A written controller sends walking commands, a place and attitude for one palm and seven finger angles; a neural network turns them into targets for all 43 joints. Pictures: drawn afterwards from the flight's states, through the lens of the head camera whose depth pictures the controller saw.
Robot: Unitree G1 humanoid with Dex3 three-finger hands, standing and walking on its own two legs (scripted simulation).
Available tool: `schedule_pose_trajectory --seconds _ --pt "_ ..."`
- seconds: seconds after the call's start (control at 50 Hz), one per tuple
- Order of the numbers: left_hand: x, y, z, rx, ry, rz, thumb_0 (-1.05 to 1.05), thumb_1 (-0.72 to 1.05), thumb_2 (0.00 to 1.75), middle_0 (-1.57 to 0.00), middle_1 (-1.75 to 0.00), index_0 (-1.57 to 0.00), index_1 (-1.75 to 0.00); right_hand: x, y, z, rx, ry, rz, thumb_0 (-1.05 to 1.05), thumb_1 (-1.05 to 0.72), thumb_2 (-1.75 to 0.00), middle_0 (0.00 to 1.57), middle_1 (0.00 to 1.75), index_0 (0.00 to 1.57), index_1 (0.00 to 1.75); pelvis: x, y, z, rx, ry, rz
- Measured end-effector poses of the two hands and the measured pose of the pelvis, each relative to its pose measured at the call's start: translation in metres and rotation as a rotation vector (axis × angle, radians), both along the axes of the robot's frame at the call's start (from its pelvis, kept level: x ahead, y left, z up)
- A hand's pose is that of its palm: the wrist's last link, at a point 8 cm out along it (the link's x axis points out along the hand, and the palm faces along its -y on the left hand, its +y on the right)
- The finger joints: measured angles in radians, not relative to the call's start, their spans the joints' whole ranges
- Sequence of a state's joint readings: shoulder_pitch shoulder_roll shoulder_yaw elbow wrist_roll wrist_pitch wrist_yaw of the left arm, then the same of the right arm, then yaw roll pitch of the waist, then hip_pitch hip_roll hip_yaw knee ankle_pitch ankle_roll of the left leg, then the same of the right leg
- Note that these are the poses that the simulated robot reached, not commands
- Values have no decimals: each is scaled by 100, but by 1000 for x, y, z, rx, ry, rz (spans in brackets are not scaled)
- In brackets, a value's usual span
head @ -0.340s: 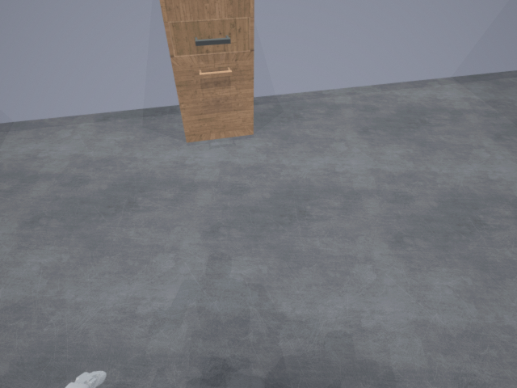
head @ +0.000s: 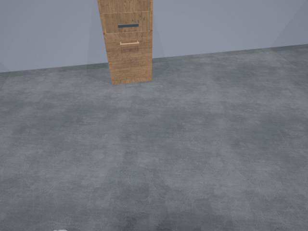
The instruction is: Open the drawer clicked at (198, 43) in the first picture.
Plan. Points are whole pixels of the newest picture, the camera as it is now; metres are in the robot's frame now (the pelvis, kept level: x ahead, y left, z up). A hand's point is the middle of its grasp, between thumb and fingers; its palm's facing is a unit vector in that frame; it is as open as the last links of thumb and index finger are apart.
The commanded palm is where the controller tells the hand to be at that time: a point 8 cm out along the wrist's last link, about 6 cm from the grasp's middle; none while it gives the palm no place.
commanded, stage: stand and wait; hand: left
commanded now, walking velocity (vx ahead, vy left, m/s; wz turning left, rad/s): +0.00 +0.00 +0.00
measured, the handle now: (128, 24) +1.66 +0.33 -0.14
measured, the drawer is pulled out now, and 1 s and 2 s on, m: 0.00 0.00 0.00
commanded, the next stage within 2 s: look at it before walking up in 0.50 s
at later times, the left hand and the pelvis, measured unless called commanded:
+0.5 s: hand out of the picture +0.06 +0.25 -0.15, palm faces -0.02 -0.94 -0.34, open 7.4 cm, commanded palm none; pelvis -0.02 +0.00 +0.00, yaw +0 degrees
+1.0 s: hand out of the picture +0.06 +0.24 -0.15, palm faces -0.03 -0.94 -0.33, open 7.4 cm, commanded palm none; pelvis -0.01 +0.00 +0.00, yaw +0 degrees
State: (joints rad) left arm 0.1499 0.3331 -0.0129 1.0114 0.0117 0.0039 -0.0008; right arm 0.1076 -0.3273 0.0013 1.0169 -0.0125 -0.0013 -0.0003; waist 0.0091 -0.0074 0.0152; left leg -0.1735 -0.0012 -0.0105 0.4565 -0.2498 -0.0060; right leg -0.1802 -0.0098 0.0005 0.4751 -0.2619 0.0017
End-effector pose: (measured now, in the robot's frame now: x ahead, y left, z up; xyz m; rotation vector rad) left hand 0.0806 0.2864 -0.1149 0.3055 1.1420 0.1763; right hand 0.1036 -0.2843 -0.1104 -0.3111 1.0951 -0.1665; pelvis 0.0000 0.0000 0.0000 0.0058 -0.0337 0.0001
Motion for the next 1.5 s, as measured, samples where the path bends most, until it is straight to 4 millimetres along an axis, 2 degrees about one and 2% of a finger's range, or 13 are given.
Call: schedule_pose_trajectory --seconds 0.24,0.48,0.88,1.24,1.36,1.5 --pt "-26 3 -3 7 61 22 0 90 90 -20 -30 -20 -30 -41 -15 -3 -21 98 -44 1 -90 -90 20 30 20 30 -8 -4 2 -3 -10 1" --pt "-28 4 0 10 53 18 0 90 90 -20 -30 -20 -30 -56 -12 -5 -11 117 -50 1 -90 -90 20 30 20 30 -15 -3 4 -3 -11 1" --pt "-33 3 -2 5 82 21 0 90 90 -20 -30 -20 -30 -51 -9 -5 -5 126 -49 1 -90 -90 20 30 20 30 -12 -2 5 -3 0 -1" --pt "-18 3 0 10 70 21 0 90 90 -20 -30 -20 -30 -30 -11 -2 -11 104 -37 1 -90 -90 20 30 20 30 -2 -4 5 -3 3 0" --pt "-25 -11 -13 -32 106 38 0 90 90 -20 -30 -20 -30 -35 6 -14 25 137 -48 1 -90 -90 20 30 20 30 14 -2 1 -9 13 -14" --pt "-46 -27 -43 -138 239 82 0 90 90 -20 -30 -20 -30 -55 43 -30 72 226 -114 1 -90 -90 20 30 20 30 51 12 -10 -17 27 -34"
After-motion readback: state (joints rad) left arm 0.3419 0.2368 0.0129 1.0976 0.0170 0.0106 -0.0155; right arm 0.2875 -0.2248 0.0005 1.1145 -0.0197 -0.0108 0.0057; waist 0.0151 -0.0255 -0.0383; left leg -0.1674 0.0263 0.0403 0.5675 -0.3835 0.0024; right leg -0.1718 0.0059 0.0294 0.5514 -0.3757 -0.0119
